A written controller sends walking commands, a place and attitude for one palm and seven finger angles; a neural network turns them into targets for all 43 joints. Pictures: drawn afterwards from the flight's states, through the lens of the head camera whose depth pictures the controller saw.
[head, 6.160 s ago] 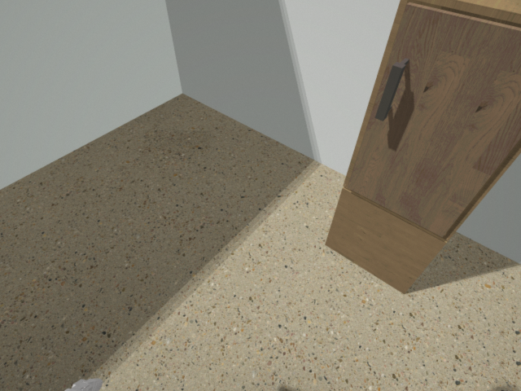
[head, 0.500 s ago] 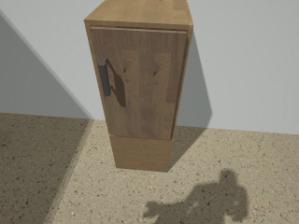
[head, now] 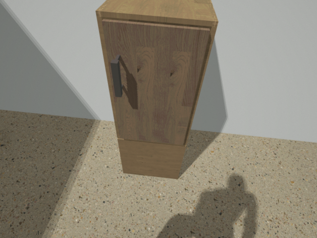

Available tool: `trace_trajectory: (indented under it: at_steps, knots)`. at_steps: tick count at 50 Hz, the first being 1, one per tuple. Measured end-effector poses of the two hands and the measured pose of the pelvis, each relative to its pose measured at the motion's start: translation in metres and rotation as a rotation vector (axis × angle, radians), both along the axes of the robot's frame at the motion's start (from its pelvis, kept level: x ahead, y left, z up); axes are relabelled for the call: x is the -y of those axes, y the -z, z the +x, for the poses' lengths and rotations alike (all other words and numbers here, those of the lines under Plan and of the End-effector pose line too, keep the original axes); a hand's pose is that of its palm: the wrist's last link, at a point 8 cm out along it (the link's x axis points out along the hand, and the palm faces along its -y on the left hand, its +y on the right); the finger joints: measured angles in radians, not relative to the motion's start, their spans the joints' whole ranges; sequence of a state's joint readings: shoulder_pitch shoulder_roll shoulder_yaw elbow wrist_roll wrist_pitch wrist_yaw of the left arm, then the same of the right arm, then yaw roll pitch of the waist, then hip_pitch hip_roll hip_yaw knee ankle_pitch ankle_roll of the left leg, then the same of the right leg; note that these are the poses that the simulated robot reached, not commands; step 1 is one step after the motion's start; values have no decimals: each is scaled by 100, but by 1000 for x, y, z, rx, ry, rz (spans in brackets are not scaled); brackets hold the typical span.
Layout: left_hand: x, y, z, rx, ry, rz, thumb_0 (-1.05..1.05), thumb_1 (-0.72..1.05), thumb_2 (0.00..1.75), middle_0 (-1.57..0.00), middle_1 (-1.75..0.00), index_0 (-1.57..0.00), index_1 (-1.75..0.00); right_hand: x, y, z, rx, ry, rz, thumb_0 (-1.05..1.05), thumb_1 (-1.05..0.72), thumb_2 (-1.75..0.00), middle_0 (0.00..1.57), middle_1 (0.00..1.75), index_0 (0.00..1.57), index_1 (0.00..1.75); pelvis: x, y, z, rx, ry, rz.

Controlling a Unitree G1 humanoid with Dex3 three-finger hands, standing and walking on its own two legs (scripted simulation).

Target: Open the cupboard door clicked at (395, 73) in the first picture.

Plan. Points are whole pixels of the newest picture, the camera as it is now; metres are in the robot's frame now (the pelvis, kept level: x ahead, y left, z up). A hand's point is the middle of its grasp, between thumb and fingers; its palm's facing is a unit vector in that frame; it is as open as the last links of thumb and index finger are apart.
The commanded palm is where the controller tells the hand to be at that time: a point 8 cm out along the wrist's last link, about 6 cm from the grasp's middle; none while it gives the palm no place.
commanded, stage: shuffle to correct the standing spot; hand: left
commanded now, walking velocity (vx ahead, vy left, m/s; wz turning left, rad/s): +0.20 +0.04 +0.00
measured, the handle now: (118, 76) +0.63 +0.19 +0.07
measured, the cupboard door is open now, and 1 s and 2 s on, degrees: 0 0 0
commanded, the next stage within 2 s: come to a stop and stand still in 0.18 s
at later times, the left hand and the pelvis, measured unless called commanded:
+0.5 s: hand out of the picture +0.05 +0.20 -0.19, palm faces +0.05 -0.99 -0.15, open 7.4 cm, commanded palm none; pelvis +0.09 +0.05 -0.01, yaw -1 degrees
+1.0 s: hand out of the picture +0.14 +0.19 -0.17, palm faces +0.01 -0.98 -0.20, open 7.3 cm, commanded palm none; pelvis +0.07 +0.01 +0.00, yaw -1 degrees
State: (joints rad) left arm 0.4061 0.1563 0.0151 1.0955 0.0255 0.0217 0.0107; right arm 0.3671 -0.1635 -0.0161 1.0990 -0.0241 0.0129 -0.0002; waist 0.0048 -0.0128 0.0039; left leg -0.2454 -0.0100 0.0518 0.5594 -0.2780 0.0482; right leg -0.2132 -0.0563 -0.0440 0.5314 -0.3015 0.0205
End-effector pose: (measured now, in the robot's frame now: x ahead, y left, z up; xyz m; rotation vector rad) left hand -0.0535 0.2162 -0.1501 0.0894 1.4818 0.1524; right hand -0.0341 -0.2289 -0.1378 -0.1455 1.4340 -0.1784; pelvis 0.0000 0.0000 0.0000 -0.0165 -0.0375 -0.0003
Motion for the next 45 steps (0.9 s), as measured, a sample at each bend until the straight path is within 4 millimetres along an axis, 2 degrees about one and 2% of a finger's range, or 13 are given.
trace_trajectory:
  at_steps: [5,8,11,13,16,20,23,27,33,37,40,45]
  knots:
    - [3,-1,3,-45,3,-16,0,90,90,-20,-30,-20,-30,-19,3,-7,-37,52,26,1,-91,-90,20,30,20,30,-5,1,16,-10,19,11]
    - [6,-3,19,-30,9,-10,0,90,90,-20,-30,-20,-30,-26,7,-5,-50,74,47,1,-91,-90,20,30,20,30,-4,2,27,-11,25,15]
    - [7,-3,37,20,-19,-1,0,90,90,-20,-30,-20,-30,-30,11,8,-64,59,64,1,-91,-90,20,30,20,30,-5,4,39,-17,6,-2]
    - [5,-3,45,48,-46,3,0,90,90,-20,-30,-20,-30,-32,10,27,-59,32,65,1,-91,-90,20,30,20,30,-9,3,46,-21,-8,-7]
    - [-1,-2,51,47,-68,-1,0,90,90,-20,-30,-20,-30,-36,7,70,8,0,54,1,-91,-90,20,30,20,30,-18,2,58,-22,-18,-6]
    - [-16,12,62,-7,-68,-24,0,90,90,-20,-30,-20,-30,-34,9,121,114,-30,-20,3,-94,-90,20,30,20,30,-38,12,77,-16,-17,-14]
    - [-29,14,80,-35,-35,-19,0,90,90,-20,-30,-20,-30,-38,3,145,158,-21,-46,3,-94,-90,20,30,20,30,-45,10,87,-17,10,9]
    - [-43,4,118,5,14,4,0,91,90,-20,-30,-20,-30,-47,-5,162,181,-10,-43,2,-93,-90,20,30,20,30,-49,1,92,-21,25,10]
    - [-56,-12,174,130,72,60,0,91,90,-20,-30,-20,-30,-40,-5,163,178,22,-38,1,-93,-90,20,30,20,30,-44,-5,87,-22,36,4]
    - [-54,-21,199,223,89,100,0,91,90,-19,-30,-20,-30,-29,5,152,159,30,-16,1,-92,-90,20,30,20,30,-33,-1,82,-16,31,13]
    - [-46,-22,204,268,104,123,0,91,90,-19,-30,-20,-30,-20,14,142,144,45,9,1,-92,-90,20,30,20,30,-23,4,78,-11,28,23]
    - [-29,-22,196,264,113,93,0,91,90,-20,-30,-20,-30,-17,13,124,108,56,29,1,-92,-90,20,30,20,30,-15,1,72,-14,19,9]
